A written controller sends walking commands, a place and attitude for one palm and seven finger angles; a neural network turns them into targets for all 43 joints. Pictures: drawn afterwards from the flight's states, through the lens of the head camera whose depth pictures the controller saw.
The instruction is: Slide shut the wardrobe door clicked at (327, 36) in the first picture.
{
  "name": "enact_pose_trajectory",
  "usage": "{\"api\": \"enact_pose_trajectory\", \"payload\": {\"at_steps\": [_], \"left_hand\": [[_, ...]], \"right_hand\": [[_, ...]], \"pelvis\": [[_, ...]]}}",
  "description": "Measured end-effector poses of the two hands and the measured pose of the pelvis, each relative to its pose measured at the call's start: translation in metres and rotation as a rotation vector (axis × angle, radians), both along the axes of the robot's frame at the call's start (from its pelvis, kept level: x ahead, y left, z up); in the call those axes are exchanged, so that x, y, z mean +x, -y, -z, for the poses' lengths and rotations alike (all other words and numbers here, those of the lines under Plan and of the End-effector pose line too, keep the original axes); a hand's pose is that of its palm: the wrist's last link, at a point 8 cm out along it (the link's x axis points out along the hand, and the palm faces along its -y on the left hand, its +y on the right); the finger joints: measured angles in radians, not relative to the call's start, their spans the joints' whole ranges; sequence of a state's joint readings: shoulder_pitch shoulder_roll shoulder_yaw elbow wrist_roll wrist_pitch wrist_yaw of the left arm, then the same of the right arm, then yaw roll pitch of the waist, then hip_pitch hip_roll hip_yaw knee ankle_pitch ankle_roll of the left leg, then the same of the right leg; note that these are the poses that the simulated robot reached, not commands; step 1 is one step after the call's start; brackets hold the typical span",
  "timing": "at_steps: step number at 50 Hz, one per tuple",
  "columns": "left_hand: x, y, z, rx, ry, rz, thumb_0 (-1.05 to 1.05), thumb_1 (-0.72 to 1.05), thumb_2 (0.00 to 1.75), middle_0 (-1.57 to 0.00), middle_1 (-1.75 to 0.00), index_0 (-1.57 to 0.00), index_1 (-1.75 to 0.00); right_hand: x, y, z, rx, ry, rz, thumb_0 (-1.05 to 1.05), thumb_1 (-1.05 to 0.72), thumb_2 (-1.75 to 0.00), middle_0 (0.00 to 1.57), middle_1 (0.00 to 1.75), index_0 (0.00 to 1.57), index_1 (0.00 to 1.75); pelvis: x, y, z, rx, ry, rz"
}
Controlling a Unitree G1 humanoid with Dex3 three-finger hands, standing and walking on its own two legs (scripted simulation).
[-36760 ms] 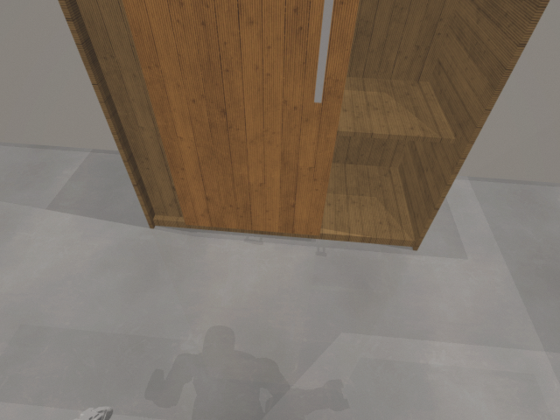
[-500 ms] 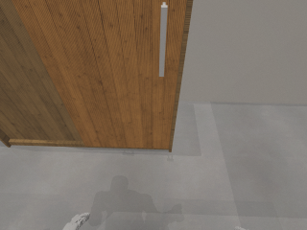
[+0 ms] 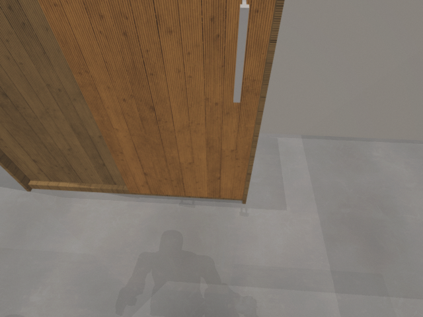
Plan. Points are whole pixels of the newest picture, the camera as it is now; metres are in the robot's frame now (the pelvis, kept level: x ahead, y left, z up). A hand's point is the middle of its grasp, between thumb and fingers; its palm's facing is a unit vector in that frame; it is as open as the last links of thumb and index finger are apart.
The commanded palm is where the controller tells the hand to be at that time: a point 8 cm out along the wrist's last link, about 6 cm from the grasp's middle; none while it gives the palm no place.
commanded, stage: let the arm hang, fingers relaxed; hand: left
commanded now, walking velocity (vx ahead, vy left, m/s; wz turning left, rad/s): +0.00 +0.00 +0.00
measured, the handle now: (240, 56) +0.75 -0.03 +0.10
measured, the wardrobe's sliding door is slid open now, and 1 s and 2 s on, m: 0.00 0.00 0.00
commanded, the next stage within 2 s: look to check the result in 0.34 s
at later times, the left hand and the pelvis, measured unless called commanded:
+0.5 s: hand out of the picture +0.12 +0.23 -0.15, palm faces -0.03 -0.94 -0.33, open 7.4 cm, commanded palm none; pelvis +0.02 -0.01 +0.01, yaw -1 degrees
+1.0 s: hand out of the picture +0.13 +0.22 -0.15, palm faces -0.04 -0.94 -0.33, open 7.4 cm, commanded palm none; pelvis +0.04 -0.02 +0.01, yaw -1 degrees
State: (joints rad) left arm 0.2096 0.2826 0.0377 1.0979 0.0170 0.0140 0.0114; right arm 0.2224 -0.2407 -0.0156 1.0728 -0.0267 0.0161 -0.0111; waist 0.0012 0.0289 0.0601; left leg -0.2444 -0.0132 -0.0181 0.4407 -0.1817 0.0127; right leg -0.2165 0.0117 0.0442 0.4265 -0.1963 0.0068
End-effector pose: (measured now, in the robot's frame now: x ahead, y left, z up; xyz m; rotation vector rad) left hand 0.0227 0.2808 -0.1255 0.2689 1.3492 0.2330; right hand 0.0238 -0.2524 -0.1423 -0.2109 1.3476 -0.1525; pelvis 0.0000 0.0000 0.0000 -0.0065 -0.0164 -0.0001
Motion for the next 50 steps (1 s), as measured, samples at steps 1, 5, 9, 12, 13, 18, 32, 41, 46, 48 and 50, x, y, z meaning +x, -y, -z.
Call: {"api": "enact_pose_trajectory", "payload": {"at_steps": [1, 5, 9, 12, 13, 18, 32, 41, 46, 48, 50], "left_hand": [[0.007, 0.0, 0.0, -0.001, 0.015, 0.006, 0.0, 0.91, 0.9, -0.2, -0.3, -0.19, -0.3], [0.034, 0.002, -0.002, -0.008, 0.073, 0.033, 0.0, 0.91, 0.9, -0.2, -0.3, -0.2, -0.3], [0.058, 0.005, -0.005, -0.014, 0.12, 0.058, 0.0, 0.91, 0.9, -0.2, -0.3, -0.2, -0.3], [0.072, 0.007, -0.007, -0.016, 0.143, 0.074, 0.0, 0.9, 0.9, -0.2, -0.3, -0.2, -0.3], [0.076, 0.007, -0.007, -0.016, 0.149, 0.079, 0.0, 0.9, 0.9, -0.2, -0.3, -0.2, -0.3], [0.088, 0.007, -0.01, -0.008, 0.157, 0.093, 0.0, 0.9, 0.9, -0.2, -0.3, -0.2, -0.3], [0.088, 0.003, -0.013, 0.022, 0.102, 0.087, 0.0, 0.9, 0.9, -0.2, -0.3, -0.2, -0.3], [0.09, 0.008, -0.011, 0.016, 0.089, 0.085, 0.0, 0.9, 0.9, -0.2, -0.3, -0.2, -0.3], [0.096, 0.011, -0.01, 0.009, 0.097, 0.089, 0.0, 0.9, 0.9, -0.21, -0.3, -0.2, -0.3], [0.098, 0.012, -0.01, 0.007, 0.102, 0.091, 0.0, 0.9, 0.9, -0.21, -0.3, -0.2, -0.3], [0.101, 0.013, -0.01, 0.005, 0.107, 0.093, 0.0, 0.9, 0.9, -0.21, -0.3, -0.2, -0.3]], "right_hand": [[0.004, 0.002, -0.001, -0.005, 0.01, -0.002, 0.01, -0.91, -0.9, 0.2, 0.3, 0.2, 0.3], [0.023, 0.011, -0.006, -0.027, 0.052, -0.009, 0.01, -0.91, -0.9, 0.2, 0.3, 0.2, 0.3], [0.04, 0.02, -0.011, -0.048, 0.089, -0.015, 0.01, -0.91, -0.9, 0.2, 0.3, 0.2, 0.3], [0.05, 0.026, -0.015, -0.061, 0.109, -0.019, 0.01, -0.91, -0.9, 0.2, 0.3, 0.2, 0.3], [0.053, 0.028, -0.016, -0.064, 0.113, -0.02, 0.01, -0.91, -0.9, 0.2, 0.3, 0.2, 0.3], [0.063, 0.035, -0.019, -0.074, 0.12, -0.025, 0.01, -0.91, -0.9, 0.2, 0.3, 0.2, 0.3], [0.068, 0.045, -0.017, -0.073, 0.073, -0.024, 0.01, -0.91, -0.9, 0.2, 0.3, 0.2, 0.3], [0.071, 0.049, -0.018, -0.077, 0.064, -0.018, 0.01, -0.91, -0.9, 0.2, 0.3, 0.2, 0.3], [0.075, 0.05, -0.02, -0.082, 0.071, -0.016, 0.01, -0.91, -0.9, 0.2, 0.3, 0.2, 0.3], [0.076, 0.051, -0.02, -0.083, 0.075, -0.014, 0.01, -0.91, -0.9, 0.2, 0.3, 0.2, 0.3], [0.078, 0.051, -0.021, -0.084, 0.078, -0.013, 0.01, -0.91, -0.9, 0.2, 0.3, 0.2, 0.3]], "pelvis": [[0.001, 0.0, 0.0, 0.001, 0.001, 0.0], [0.004, -0.001, -0.001, 0.003, 0.004, 0.002], [0.007, 0.0, -0.002, 0.005, 0.006, 0.005], [0.01, 0.001, -0.003, 0.006, 0.007, 0.007], [0.01, 0.002, -0.003, 0.006, 0.007, 0.007], [0.015, 0.004, -0.004, 0.007, 0.005, 0.009], [0.027, 0.012, -0.006, 0.007, 0.001, 0.013], [0.034, 0.014, -0.006, 0.005, 0.002, 0.017], [0.037, 0.015, -0.006, 0.005, 0.003, 0.02], [0.038, 0.016, -0.007, 0.005, 0.004, 0.02], [0.039, 0.016, -0.007, 0.005, 0.004, 0.021]]}}
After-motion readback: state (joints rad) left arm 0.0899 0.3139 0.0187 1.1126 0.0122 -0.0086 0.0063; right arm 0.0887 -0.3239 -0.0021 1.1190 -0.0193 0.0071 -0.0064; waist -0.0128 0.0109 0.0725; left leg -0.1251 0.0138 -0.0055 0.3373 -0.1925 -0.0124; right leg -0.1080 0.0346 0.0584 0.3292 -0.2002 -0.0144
